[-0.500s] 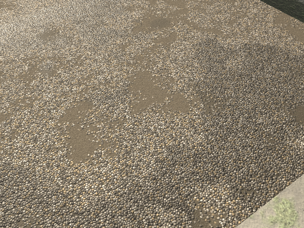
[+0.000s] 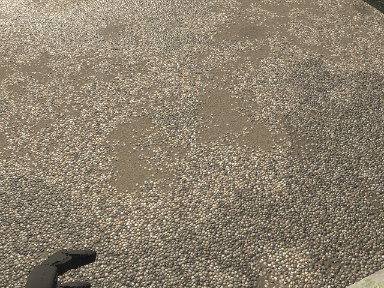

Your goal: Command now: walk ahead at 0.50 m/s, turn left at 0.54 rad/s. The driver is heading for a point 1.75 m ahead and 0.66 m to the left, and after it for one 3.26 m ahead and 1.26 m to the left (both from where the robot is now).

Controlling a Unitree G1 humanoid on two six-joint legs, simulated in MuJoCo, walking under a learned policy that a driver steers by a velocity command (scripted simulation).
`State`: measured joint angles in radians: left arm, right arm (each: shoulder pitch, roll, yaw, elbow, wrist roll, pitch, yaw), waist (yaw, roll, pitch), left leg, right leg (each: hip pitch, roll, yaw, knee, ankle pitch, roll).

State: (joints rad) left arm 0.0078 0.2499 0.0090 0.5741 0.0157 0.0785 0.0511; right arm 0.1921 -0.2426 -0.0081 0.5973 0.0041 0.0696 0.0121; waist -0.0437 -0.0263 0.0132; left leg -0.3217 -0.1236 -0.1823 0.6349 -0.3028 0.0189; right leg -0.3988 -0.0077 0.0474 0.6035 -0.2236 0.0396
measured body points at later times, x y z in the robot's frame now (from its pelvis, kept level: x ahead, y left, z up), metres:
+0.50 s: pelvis -0.01 -0.02 +0.00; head -0.01 +0.01 +0.45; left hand +0.11 +0.29 -0.07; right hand +0.21 -0.20 -0.08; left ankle -0.04 +0.07 -0.72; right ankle +0.10 -0.12 -0.69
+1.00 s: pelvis +0.00 +0.00 +0.00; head -0.01 +0.01 +0.45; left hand +0.05 +0.27 -0.09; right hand +0.30 -0.06 -0.05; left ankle -0.03 +0.09 -0.72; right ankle +0.09 -0.10 -0.72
